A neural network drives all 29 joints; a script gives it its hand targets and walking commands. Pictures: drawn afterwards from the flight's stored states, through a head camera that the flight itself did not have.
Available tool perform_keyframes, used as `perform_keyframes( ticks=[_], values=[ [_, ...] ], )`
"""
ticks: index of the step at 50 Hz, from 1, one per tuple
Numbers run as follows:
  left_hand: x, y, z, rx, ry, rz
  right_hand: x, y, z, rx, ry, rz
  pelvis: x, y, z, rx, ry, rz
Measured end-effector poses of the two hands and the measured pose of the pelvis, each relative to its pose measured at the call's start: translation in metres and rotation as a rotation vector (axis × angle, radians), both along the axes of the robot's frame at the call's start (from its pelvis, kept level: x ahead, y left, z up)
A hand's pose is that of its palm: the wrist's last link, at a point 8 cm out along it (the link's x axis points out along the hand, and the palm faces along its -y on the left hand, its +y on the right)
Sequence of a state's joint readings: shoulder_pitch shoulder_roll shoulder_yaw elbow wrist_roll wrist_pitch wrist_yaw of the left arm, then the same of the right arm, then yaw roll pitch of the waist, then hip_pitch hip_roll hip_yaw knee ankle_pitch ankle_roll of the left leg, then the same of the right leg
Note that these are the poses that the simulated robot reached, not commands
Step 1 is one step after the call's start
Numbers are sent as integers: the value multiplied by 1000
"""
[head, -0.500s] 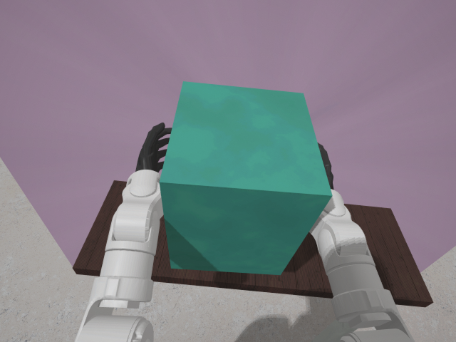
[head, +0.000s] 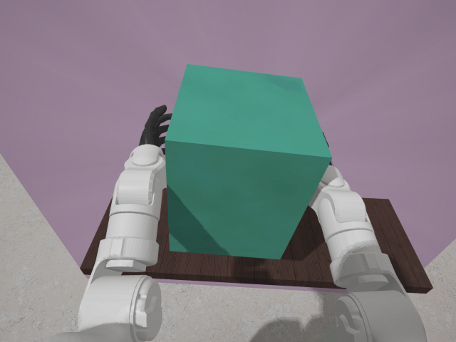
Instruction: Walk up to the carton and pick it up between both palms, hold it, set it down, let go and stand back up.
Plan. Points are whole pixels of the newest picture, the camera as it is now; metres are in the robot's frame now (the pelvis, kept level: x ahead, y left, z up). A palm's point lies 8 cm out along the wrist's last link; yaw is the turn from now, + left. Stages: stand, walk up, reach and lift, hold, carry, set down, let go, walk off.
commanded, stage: reach and lift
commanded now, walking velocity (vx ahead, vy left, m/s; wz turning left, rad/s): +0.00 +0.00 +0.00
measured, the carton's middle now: (235, 165) +0.38 +0.00 +0.15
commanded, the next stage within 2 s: hold in 0.96 s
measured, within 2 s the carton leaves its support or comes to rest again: neither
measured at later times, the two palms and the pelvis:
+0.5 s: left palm (145, 150) +0.39 +0.15 +0.17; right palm (313, 160) +0.38 -0.14 +0.16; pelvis +0.02 +0.01 +0.00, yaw +1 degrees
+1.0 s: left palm (139, 142) +0.37 +0.15 +0.20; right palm (317, 154) +0.37 -0.14 +0.18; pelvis +0.00 +0.00 +0.00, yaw +0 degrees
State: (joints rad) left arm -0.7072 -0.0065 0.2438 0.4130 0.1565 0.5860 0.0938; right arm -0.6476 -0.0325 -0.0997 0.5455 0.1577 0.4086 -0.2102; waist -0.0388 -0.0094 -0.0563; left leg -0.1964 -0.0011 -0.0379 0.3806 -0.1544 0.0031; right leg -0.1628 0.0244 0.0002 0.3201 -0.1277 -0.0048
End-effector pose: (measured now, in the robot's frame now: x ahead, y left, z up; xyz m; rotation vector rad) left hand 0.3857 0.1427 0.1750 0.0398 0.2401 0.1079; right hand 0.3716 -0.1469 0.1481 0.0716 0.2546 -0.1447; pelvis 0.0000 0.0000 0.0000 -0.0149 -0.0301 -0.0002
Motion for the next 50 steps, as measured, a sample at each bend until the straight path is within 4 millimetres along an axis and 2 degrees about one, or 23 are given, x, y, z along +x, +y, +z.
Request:
perform_keyframes(
  ticks=[14, 26, 39, 50],
  values=[
    [4, 18, -5, -33, -33, 13, 11, 17, 17, -26, -35, 15, 10, 1, -1, -15, 21, 31],
    [2, 11, -5, -11, -30, -2, 4, 10, 14, -9, -32, -5, 16, 10, -1, -23, -15, 23],
    [-14, -1, 20, 1, -66, 9, -11, -1, 19, 36, -71, -2, 8, 8, -1, -16, -40, -5],
    [-17, 12, 28, -8, -36, 45, -3, 11, 34, -2, -41, 42, 0, -1, -1, -6, -25, -6]
  ],
)
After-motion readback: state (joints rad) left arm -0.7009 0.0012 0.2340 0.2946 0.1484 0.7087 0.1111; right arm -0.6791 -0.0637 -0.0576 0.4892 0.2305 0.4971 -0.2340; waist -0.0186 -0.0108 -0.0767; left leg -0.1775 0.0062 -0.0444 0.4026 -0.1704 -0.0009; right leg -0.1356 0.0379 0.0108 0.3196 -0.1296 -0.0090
